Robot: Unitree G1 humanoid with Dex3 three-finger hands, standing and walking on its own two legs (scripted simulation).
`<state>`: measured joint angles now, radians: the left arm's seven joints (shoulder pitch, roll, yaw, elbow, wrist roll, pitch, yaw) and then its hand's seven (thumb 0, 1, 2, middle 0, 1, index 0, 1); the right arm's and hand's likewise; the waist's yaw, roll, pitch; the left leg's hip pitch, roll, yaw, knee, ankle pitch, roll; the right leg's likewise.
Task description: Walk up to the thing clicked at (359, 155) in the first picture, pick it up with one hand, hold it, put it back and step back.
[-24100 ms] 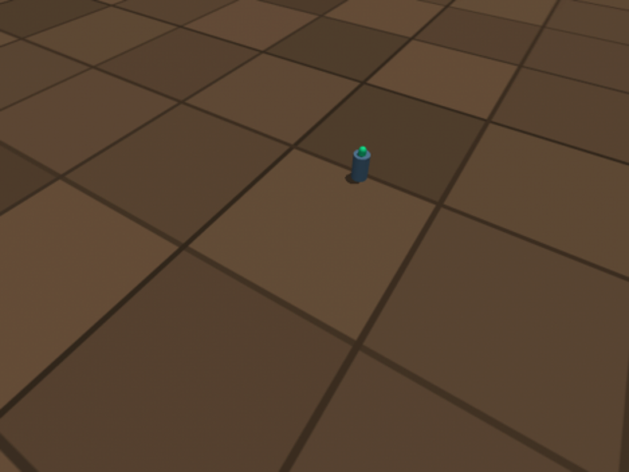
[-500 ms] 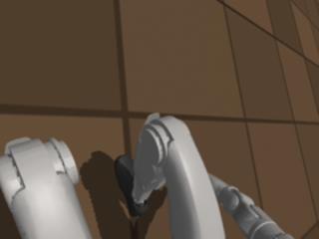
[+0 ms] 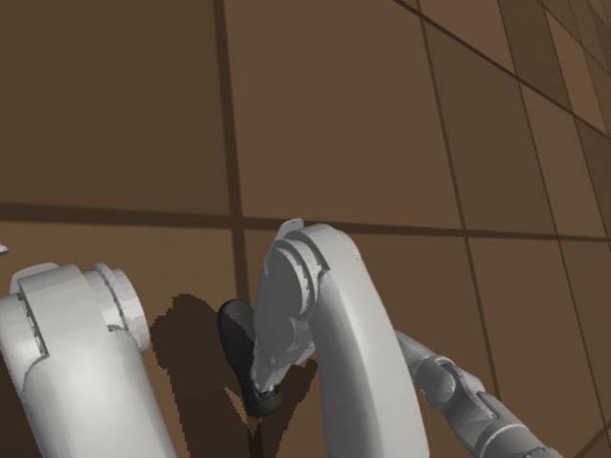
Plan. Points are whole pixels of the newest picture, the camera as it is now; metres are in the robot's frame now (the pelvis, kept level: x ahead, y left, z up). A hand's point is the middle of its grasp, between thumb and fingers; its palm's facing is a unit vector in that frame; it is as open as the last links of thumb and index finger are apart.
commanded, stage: withdraw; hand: left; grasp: from the side
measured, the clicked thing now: out of the picture +0.42 +0.28 -0.20
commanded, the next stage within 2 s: rise in 0.32 s
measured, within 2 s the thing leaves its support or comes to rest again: neither
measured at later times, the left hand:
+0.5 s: hand out of the picture +0.39 +0.37 -0.08, palm faces +0.36 -0.93 -0.09, open 17.6 cm
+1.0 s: hand out of the picture +0.28 +0.35 +0.07, palm faces +0.30 -0.83 -0.47, open 17.4 cm
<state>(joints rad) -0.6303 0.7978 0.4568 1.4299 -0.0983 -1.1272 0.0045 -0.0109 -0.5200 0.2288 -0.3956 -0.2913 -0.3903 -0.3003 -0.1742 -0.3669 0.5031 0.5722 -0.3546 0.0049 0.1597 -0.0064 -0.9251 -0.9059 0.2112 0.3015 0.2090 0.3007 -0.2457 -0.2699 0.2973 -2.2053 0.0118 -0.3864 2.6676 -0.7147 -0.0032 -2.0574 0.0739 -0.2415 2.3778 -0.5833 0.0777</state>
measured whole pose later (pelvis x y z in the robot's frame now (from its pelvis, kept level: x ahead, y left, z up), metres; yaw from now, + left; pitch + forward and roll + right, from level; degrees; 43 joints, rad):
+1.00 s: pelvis +0.02 -0.02 +0.16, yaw +11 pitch +32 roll -6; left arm -0.18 0.50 0.31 0.50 0.06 -0.11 0.01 -0.01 -0.53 0.06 -0.07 -0.06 -0.07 -0.06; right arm 0.08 -0.25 0.01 0.56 0.03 0.15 0.02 0.00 -0.90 -0.90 0.21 0.30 0.21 0.30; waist -0.03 0.01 -0.14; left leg -1.95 0.04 -0.09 2.05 -0.67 0.00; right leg -1.91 -0.01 -0.04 1.98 -0.63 0.04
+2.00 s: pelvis +0.11 +0.00 +0.43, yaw +17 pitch +8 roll -2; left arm 0.47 0.21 -0.02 -0.01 -0.01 0.27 0.15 -0.01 -0.58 0.03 -0.05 -0.04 -0.05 -0.05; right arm 0.26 -0.21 0.03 0.48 0.01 -0.10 -0.18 0.01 -0.90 -0.90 0.21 0.30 0.21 0.30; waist -0.01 0.04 -0.12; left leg -0.64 0.04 -0.04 0.98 -0.48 -0.01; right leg -0.61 -0.02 -0.05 0.93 -0.46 0.02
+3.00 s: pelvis +0.10 +0.00 +0.44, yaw +16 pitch +7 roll -2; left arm 0.45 0.20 -0.02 0.03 0.00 0.24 0.14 -0.01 -0.56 0.04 -0.05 -0.05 -0.05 -0.05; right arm 0.27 -0.20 0.02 0.53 0.00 -0.14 -0.17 0.01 -0.90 -0.90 0.21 0.30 0.21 0.30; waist -0.01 0.04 -0.09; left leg -0.61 0.04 -0.03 0.94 -0.46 -0.02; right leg -0.58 -0.02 -0.04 0.89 -0.44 0.02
